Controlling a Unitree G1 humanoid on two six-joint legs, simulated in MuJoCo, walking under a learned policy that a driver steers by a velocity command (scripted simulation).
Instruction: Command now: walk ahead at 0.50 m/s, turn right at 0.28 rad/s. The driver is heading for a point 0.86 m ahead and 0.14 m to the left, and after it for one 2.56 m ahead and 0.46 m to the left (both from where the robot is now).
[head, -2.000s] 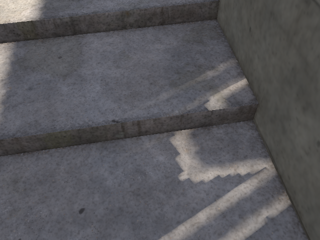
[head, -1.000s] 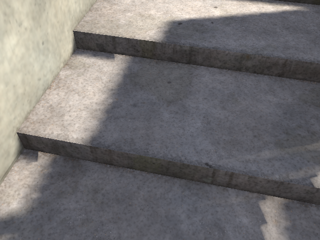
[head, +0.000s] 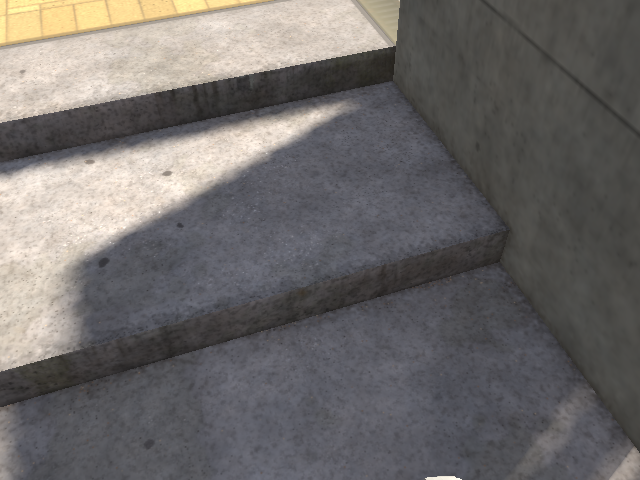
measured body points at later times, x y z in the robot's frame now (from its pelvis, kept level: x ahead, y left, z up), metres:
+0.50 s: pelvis +0.29 -0.06 +0.09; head +0.30 -0.06 +0.54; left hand +0.26 +0.18 -0.06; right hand +0.43 -0.28 -0.04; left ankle +0.33 +0.10 -0.47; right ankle +0.28 -0.13 -0.63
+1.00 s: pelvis +0.57 +0.06 +0.10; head +0.58 +0.05 +0.55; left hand +0.57 +0.31 -0.03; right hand +0.66 -0.18 -0.05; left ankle +0.56 +0.12 -0.63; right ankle +0.53 -0.12 -0.49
